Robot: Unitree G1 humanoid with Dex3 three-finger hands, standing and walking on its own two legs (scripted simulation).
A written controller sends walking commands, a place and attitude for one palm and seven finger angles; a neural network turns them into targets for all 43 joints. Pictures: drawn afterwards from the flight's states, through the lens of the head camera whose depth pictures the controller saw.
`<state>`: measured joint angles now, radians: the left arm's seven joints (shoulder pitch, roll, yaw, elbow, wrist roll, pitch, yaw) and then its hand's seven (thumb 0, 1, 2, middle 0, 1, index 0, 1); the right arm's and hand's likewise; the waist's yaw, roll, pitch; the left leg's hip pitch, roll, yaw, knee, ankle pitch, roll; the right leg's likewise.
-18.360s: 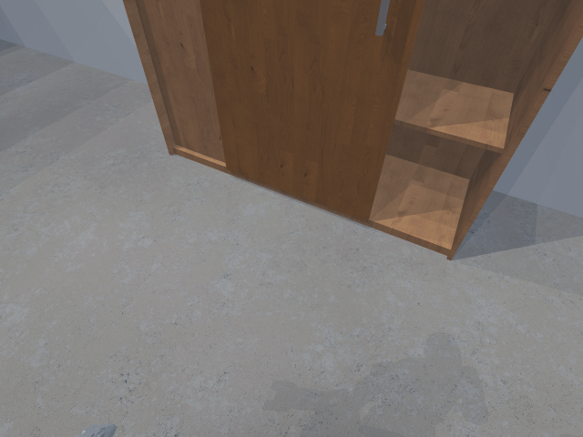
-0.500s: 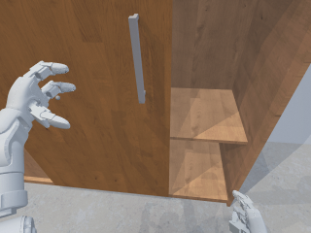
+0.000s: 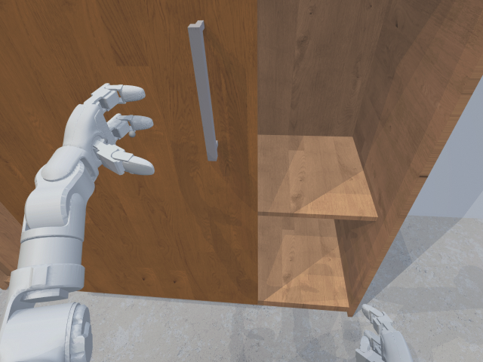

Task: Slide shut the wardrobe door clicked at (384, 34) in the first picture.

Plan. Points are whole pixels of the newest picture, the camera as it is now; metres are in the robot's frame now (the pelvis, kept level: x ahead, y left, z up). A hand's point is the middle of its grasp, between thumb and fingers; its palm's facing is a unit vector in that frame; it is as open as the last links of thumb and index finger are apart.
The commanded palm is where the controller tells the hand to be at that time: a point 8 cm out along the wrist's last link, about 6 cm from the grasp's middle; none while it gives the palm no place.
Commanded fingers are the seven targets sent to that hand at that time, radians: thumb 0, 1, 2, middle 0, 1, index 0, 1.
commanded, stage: move the hooked fingers beside the handle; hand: left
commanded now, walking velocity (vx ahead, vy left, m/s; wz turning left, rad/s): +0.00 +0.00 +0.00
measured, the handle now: (207, 98) +0.52 +0.10 +0.22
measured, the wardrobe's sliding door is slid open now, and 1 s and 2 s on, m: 0.37 0.37 0.37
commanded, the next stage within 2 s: feel for the door with the fingertips in 1.42 s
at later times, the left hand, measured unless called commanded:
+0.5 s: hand (163, 115) +0.43 +0.16 +0.23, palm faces +0.00 -1.00 -0.02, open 14.0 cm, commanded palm +0.42 +0.21 +0.23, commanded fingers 0.00 -0.50 0.30 -0.30 -1.20 -0.30 -1.20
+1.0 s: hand (162, 111) +0.46 +0.17 +0.22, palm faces +0.02 -1.00 -0.01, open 14.0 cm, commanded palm +0.44 +0.22 +0.22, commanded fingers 0.00 -0.50 0.30 -0.30 -1.20 -0.30 -1.20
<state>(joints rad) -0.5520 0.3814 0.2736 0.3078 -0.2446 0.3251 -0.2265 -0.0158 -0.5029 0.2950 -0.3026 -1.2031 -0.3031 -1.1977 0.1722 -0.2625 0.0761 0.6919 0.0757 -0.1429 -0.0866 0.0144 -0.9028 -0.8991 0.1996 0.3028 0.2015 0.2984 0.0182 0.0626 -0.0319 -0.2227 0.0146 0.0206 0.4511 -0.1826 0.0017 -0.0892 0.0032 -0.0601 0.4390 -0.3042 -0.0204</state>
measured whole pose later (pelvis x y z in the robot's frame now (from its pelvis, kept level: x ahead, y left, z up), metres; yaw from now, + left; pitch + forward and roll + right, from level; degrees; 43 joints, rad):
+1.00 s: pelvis +0.02 +0.00 +0.00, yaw -2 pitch +1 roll +0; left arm -0.77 0.40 0.31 0.68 -0.17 0.16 -0.17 -0.02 -0.50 0.30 -0.31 -1.21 -0.30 -1.20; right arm 0.33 -0.28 0.01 0.72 0.06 -0.10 -0.06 0.01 -0.90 -0.90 0.20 0.30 0.20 0.30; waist -0.04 0.05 -0.04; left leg -0.27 0.03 0.06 0.46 -0.21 0.00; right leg -0.13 0.02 -0.02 0.41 -0.30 -0.02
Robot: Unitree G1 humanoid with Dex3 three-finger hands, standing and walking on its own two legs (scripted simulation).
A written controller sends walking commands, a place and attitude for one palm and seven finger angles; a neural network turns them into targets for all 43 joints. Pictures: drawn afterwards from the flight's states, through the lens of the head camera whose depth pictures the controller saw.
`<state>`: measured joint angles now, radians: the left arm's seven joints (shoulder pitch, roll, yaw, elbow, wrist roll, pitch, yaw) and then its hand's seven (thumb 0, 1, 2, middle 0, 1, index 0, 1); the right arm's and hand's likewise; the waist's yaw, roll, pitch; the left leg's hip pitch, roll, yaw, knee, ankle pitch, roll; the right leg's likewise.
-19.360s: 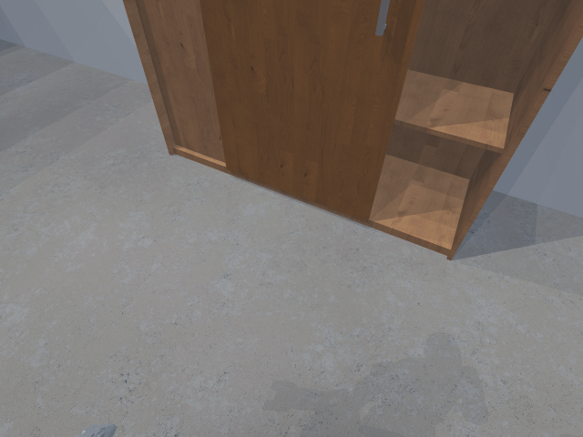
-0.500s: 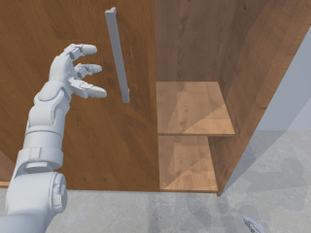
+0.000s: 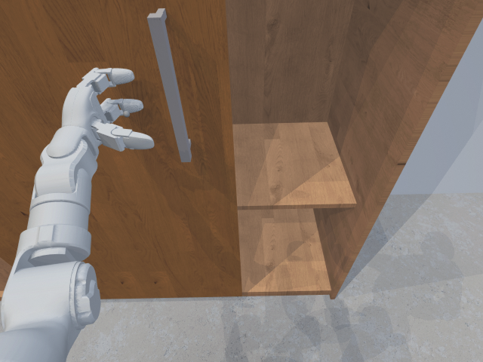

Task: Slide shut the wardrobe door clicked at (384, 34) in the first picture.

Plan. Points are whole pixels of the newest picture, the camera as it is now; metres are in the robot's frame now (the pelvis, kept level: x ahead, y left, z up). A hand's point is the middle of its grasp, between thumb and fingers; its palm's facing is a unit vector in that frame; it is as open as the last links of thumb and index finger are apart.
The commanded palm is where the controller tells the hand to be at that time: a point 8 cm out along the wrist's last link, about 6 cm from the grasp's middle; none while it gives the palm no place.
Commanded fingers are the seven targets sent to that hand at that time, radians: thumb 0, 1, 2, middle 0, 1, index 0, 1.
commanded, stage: move the hooked fingers beside the handle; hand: left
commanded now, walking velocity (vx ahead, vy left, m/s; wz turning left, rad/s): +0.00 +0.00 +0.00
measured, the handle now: (175, 95) +0.50 +0.12 +0.22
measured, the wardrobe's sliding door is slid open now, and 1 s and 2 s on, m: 0.37 0.37 0.37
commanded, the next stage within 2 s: feel for the door with the fingertips in 0.42 s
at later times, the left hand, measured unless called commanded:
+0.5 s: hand (136, 110) +0.44 +0.18 +0.22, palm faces +0.05 -1.00 -0.01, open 14.0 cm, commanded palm +0.41 +0.23 +0.22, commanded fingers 0.00 -0.50 0.30 -0.30 -1.20 -0.30 -1.20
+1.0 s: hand (166, 110) +0.44 +0.12 +0.22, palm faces +0.05 -1.00 +0.00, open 14.0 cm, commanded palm +0.42 +0.19 +0.22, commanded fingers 0.00 -0.50 0.30 -0.30 -1.20 -0.30 -1.20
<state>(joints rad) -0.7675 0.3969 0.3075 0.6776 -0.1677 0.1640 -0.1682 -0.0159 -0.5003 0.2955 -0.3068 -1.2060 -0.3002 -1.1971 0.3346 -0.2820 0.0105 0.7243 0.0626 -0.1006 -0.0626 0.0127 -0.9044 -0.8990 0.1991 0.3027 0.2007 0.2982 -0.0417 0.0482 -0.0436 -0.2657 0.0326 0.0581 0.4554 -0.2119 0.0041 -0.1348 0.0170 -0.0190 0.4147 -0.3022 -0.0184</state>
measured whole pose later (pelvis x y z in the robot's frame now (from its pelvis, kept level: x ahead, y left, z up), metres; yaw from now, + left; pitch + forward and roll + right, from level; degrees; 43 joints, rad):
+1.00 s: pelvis -0.01 +0.00 +0.00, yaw +0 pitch +1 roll +0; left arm -0.83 0.26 0.23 0.68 -0.15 0.18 -0.03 -0.02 -0.50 0.30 -0.30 -1.20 -0.30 -1.20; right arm 0.26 -0.25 0.02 0.72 0.05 -0.10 -0.05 0.01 -0.90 -0.90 0.20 0.30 0.20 0.30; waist -0.04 0.05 -0.05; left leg -0.27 0.03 0.05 0.46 -0.20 0.00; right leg -0.15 0.02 -0.02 0.44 -0.30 -0.02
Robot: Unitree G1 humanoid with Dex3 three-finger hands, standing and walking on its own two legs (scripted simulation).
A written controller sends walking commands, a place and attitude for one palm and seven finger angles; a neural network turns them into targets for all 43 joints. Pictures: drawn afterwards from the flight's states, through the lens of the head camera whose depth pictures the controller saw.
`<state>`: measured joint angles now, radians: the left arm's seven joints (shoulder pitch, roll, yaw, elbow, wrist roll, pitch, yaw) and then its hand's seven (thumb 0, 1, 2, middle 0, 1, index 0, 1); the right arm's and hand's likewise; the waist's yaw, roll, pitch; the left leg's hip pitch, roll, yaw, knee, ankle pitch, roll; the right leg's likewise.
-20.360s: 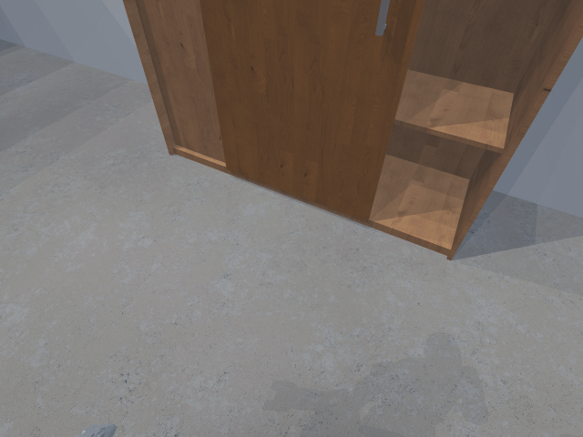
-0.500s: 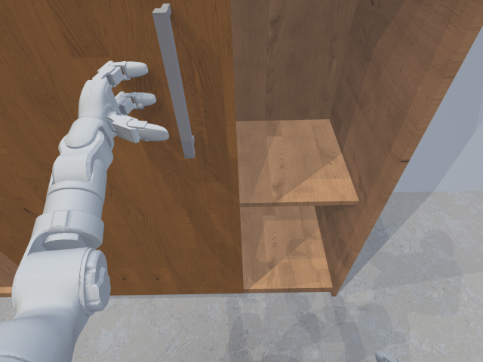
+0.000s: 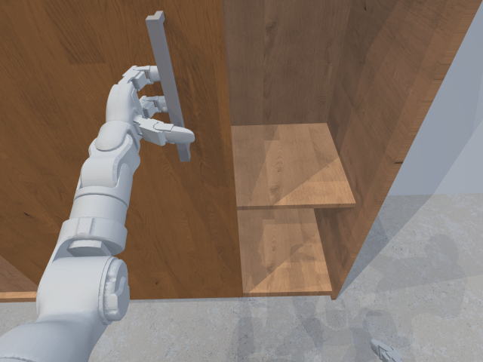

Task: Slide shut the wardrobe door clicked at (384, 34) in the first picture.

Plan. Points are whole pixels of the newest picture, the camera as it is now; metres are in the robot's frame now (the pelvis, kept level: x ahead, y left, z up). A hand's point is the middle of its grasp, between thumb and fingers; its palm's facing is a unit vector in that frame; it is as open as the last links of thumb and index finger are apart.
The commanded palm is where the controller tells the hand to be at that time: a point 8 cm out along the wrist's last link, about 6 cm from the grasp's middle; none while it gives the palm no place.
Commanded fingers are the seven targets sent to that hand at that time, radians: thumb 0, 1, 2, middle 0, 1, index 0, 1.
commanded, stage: feel for the door with the fingertips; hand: left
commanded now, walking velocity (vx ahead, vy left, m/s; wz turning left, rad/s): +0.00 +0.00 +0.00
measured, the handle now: (174, 95) +0.50 +0.12 +0.22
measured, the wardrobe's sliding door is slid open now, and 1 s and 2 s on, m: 0.37 0.37 0.37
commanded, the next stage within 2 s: slide the fingers in behind the handle in 0.38 s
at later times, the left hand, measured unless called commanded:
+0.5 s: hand (155, 104) +0.46 +0.14 +0.23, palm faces +0.04 -1.00 +0.00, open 13.8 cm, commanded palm +0.45 +0.20 +0.22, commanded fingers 0.00 -0.50 0.30 -0.30 -1.20 -0.30 -1.20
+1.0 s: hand (155, 107) +0.45 +0.15 +0.23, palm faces +0.03 -1.00 +0.01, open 14.0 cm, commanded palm +0.43 +0.19 +0.22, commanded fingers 0.00 -0.50 0.30 -0.30 -1.20 -0.30 -1.20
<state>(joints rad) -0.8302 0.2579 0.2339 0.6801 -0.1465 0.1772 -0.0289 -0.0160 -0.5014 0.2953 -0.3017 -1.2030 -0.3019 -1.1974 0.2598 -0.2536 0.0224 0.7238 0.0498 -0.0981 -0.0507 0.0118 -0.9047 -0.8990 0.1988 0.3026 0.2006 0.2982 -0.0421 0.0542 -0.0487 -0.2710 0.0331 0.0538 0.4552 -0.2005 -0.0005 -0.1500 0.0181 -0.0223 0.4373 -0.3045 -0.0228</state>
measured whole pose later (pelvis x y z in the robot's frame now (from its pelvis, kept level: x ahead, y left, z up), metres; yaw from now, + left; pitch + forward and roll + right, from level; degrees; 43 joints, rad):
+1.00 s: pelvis -0.01 +0.01 +0.00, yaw +0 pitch +2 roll -1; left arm -0.94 0.31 0.24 0.85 -0.14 0.08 -0.05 -0.02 -0.50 0.30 -0.33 -1.23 -0.31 -1.20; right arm 0.34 -0.26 0.01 0.76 0.05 -0.15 -0.04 0.01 -0.90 -0.90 0.20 0.30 0.20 0.30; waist -0.06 0.05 -0.04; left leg -0.33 0.03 0.06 0.49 -0.19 0.02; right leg -0.21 0.01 -0.02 0.46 -0.29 -0.01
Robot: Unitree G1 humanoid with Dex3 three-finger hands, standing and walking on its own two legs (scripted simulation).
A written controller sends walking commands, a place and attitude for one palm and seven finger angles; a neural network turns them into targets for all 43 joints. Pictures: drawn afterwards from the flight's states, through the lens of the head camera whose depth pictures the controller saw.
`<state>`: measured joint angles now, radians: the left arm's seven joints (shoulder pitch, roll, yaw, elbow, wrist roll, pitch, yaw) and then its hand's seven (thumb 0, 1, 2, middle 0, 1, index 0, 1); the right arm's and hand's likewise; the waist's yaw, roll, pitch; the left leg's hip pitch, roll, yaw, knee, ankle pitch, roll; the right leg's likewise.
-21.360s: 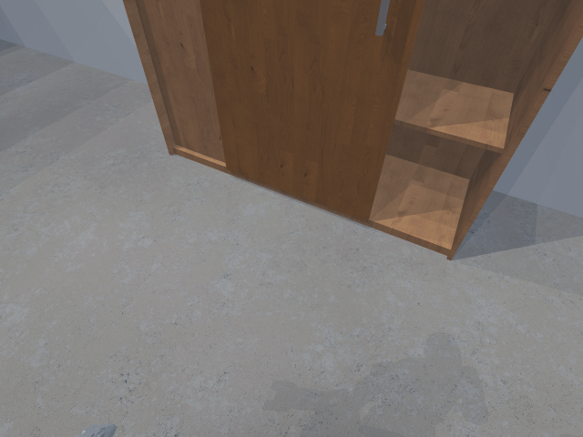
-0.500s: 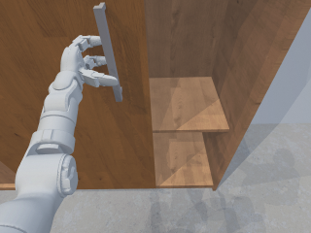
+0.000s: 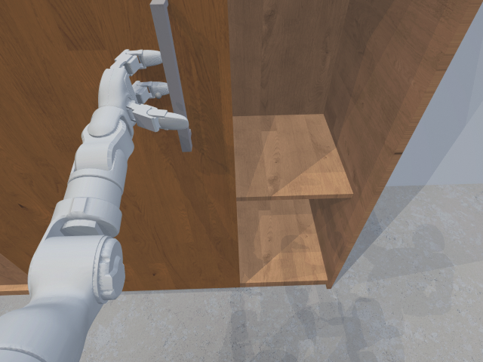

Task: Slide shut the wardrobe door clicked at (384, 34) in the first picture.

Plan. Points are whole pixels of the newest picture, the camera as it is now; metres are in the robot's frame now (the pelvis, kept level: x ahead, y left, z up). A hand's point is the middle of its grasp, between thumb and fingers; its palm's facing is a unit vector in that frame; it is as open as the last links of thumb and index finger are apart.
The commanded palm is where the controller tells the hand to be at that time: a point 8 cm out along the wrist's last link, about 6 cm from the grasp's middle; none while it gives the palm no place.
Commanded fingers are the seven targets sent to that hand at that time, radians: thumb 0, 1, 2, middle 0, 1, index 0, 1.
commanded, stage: move the hooked fingers beside the handle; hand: left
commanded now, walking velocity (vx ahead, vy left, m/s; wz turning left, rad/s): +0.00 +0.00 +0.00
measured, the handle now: (176, 84) +0.52 +0.11 +0.22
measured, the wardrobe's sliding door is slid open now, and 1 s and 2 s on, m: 0.37 0.37 0.37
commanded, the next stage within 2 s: none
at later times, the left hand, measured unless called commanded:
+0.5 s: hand (156, 94) +0.47 +0.14 +0.23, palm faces +0.03 -1.00 +0.01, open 13.7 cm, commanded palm +0.45 +0.19 +0.22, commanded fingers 0.00 -0.50 0.30 -0.30 -1.20 -0.30 -1.20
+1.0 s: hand (143, 101) +0.46 +0.16 +0.22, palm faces +0.07 -1.00 +0.01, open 14.0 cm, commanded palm +0.44 +0.21 +0.22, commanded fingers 0.00 -0.50 0.30 -0.30 -1.20 -0.30 -1.20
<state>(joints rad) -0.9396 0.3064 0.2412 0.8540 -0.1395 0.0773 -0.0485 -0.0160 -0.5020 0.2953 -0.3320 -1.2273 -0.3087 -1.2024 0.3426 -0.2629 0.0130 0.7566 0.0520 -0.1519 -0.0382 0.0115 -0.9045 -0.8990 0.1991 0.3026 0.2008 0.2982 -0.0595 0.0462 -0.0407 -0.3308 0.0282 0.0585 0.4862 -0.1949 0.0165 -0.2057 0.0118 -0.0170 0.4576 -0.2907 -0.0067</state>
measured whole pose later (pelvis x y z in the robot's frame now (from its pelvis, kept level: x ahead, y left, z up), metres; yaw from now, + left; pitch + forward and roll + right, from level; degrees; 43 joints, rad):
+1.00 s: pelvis +0.01 -0.01 +0.00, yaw +0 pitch +2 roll -1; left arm -0.84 0.36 0.29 0.75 -0.15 0.13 -0.11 -0.02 -0.50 0.30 -0.31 -1.21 -0.31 -1.20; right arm 0.32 -0.27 0.01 0.73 0.06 -0.12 -0.06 0.01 -0.90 -0.90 0.20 0.30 0.20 0.30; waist -0.05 0.05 -0.04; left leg -0.30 0.04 0.05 0.47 -0.20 0.00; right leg -0.17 0.02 -0.02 0.43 -0.29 -0.02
